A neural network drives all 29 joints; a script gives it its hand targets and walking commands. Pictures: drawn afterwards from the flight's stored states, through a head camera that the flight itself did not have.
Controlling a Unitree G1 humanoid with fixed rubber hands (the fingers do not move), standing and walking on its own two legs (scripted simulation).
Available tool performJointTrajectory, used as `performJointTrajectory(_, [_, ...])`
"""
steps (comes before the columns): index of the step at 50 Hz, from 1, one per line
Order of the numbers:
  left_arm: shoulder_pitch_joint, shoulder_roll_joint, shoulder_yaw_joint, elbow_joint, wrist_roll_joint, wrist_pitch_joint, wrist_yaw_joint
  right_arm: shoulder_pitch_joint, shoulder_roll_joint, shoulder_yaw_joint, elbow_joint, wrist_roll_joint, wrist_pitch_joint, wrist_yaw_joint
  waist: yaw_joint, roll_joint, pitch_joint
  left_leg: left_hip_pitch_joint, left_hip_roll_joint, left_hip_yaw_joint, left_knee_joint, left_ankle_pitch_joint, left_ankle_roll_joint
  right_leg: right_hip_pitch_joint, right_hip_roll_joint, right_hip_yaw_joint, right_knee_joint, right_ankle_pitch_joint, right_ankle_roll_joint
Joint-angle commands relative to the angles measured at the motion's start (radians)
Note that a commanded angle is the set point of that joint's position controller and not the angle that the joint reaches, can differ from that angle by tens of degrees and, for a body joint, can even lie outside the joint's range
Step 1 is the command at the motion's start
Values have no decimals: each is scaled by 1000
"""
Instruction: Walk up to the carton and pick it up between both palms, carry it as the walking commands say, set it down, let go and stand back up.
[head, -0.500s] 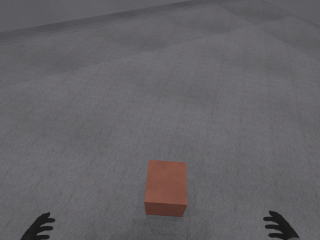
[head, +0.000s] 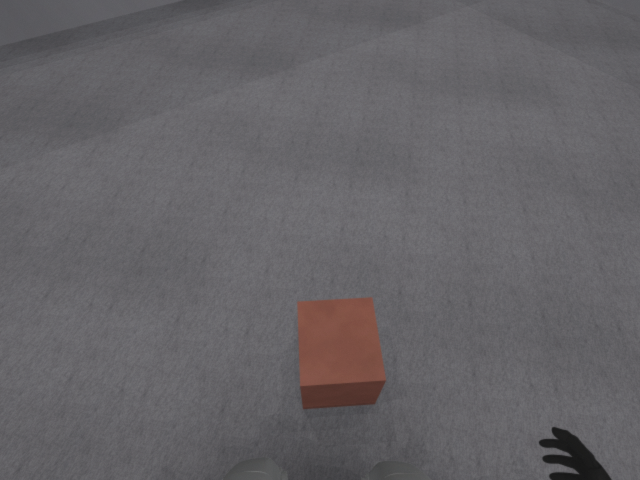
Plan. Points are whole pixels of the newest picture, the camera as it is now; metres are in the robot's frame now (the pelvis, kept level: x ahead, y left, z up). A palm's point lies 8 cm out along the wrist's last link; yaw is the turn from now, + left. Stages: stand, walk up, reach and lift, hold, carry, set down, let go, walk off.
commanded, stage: walk up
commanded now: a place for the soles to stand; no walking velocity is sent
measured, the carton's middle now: (337, 354) +0.48 -0.04 -0.63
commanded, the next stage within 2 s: none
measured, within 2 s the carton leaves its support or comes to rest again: neither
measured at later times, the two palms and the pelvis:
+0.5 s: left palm (84, 436) +0.17 +0.31 -0.07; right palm out of the picture +0.11 -0.33 -0.07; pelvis +0.01 +0.00 +0.02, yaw -6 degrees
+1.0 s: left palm (98, 415) +0.20 +0.30 -0.07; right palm out of the picture +0.10 -0.34 -0.08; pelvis +0.04 +0.00 +0.02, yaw -9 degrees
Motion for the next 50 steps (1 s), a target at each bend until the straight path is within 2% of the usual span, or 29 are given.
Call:
performJointTrajectory(1, [-15,224,51,-52,20,-23,-2,-54,-125,-15,-63,20,-20,-7,7,-118,-82,-145,89,-138,-69,-38,16,132,-193,366,-266,51,-92])
performJointTrajectory(2, [-30,249,48,-54,2,-29,-7,-67,-132,-17,-54,24,-18,-13,-6,-131,-81,-59,-8,-77,38,-170,-9,9,-310,525,-323,63,-184])
performJointTrajectory(3, [-64,252,44,-59,-2,-29,-7,-50,-144,-22,-34,22,-17,-19,-13,-117,-84,16,-10,-104,53,-185,-3,-34,-315,493,-297,106,-213])
performJointTrajectory(4, [-109,230,32,-67,-4,-26,-7,-26,-139,-21,-17,18,-23,-19,-34,-113,-81,78,-10,-107,-29,-129,2,-65,-270,413,-264,145,-184])
performJointTrajectory(5, [-140,192,15,-68,-6,-20,-8,-9,-144,-23,5,13,-32,-20,-49,-109,-81,135,6,-124,-154,-50,12,-85,-213,328,-231,166,-120])
performJointTrajectory(6, [-150,150,0,-64,-9,-16,-11,-15,-176,-30,17,3,-44,-21,-46,-69,-88,152,77,-208,-281,-45,33,-88,-145,248,-164,191,-56])
performJointTrajectory(7, [-133,125,-7,-50,-17,-10,-15,-49,-204,-31,18,-2,-57,-20,-12,-19,-94,120,159,-308,-352,-55,70,-54,-72,172,-91,167,-16])
performJointTrajectory(8, [-114,131,-6,-28,-20,-4,-16,-77,-211,-28,24,0,-60,-19,9,-7,-89,94,220,-336,-370,11,109,-12,-39,114,-59,114,4])
performJointTrajectory(9, [-113,132,-8,-13,-19,-1,-18,-92,-197,-22,30,3,-60,-17,18,-3,-88,75,221,-300,-365,64,117,34,-40,106,-83,96,2])
performJointTrajectory(10, [-117,128,-11,-3,-18,-2,-20,-116,-181,-15,39,6,-57,-17,23,12,-88,57,189,-247,-357,76,98,76,-45,119,-121,138,-7])
performJointTrajectory(12, [-146,143,-12,7,-15,-7,-24,-130,-162,-7,55,10,-55,-18,13,23,-100,69,123,-165,-339,96,44,114,-76,163,-157,297,-26])
performJointTrajectory(13, [-158,147,-12,12,-16,-9,-25,-129,-159,-6,62,12,-55,-18,8,24,-112,95,103,-141,-330,114,31,115,-90,178,-161,358,-32])
performJointTrajectory(15, [-179,149,-16,19,-18,-9,-23,-134,-157,-7,72,14,-52,-18,1,12,-134,150,92,-119,-323,140,29,101,-100,186,-167,408,-33])
performJointTrajectory(21, [-223,145,-26,34,-14,0,-24,-156,-160,-10,91,11,-43,-17,-6,-18,-131,198,106,-96,-345,107,35,67,-94,187,-195,382,-23])
performJointTrajectory(26, [-236,152,-25,37,-10,1,-26,-164,-161,-11,100,9,-40,-15,-12,-36,-129,230,100,-77,-345,78,30,39,-104,216,-227,364,-25])
performJointTrajectory(28, [-222,154,-24,33,-5,-4,-27,-143,-165,-13,97,-1,-45,-9,-22,-36,-127,240,94,-71,-358,-88,35,11,-93,218,-237,238,-33])
performJointTrajectory(31, [-216,149,-24,25,-3,-6,-31,-144,-172,-14,93,-4,-46,-8,-19,-28,-87,231,111,-91,-382,-146,48,-31,-74,205,-229,187,-30])
performJointTrajectory(34, [-195,151,-22,22,-1,-8,-30,-139,-173,-14,87,-3,-47,-9,-16,-35,-92,235,114,-77,-359,-86,50,-18,-73,205,-219,251,-30])
performJointTrajectory(39, [-172,170,-16,7,-2,-12,-20,-122,-163,-14,81,2,-44,-10,-22,-77,-126,260,73,-45,-271,55,27,20,-123,301,-251,384,-65])
performJointTrajectory(41, [-170,166,-17,-1,-3,-12,-16,-114,-160,-16,81,2,-43,-10,-25,-79,-138,282,72,-50,-270,95,23,24,-128,310,-252,422,-69])
performJointTrajectory(46, [-167,149,-19,-18,-7,-5,-14,-98,-170,-24,84,2,-40,-14,-26,-41,-153,318,110,-43,-289,185,37,29,-84,228,-187,478,-51])
performJointTrajectory(50, [-162,146,-20,-29,-6,2,-14,-100,-176,-30,74,3,-31,-16,-25,-7,-142,304,134,-36,-285,173,52,16,-58,188,-131,468,-47])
